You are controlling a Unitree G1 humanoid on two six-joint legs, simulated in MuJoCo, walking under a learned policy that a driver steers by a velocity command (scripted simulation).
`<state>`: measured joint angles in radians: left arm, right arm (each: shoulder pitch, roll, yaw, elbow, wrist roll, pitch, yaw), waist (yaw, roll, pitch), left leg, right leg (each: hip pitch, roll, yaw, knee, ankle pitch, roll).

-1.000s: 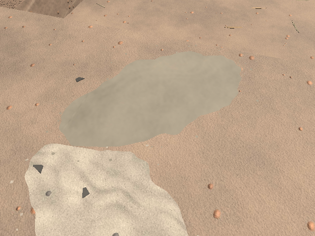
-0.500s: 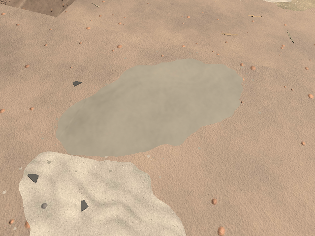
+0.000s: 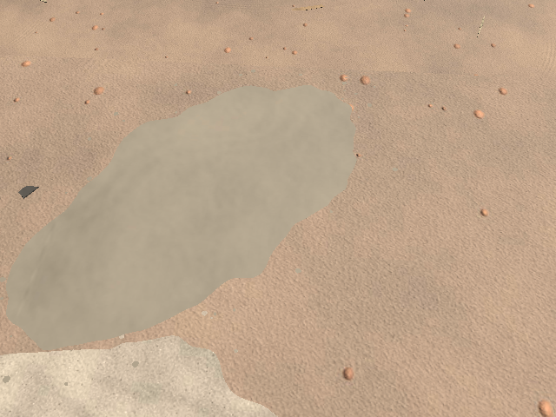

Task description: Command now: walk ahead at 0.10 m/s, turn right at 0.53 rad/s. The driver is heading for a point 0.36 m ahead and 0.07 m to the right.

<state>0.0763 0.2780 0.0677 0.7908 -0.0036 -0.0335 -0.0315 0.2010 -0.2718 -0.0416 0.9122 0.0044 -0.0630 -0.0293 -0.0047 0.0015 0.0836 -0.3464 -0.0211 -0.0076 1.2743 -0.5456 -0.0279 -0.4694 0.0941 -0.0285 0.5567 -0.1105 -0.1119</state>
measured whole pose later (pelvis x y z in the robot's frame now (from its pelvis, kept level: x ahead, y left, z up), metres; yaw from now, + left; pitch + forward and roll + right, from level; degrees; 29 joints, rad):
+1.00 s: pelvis +0.08 +0.01 +0.03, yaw -35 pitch +2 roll +2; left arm 0.24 0.28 0.07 0.63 -0.01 0.01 0.00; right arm 0.17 -0.34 -0.10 0.73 0.00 -0.02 -0.01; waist 0.00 0.05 0.02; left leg -0.52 0.05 0.00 1.05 -0.34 -0.04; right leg -0.25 0.03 0.05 0.44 -0.23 -0.06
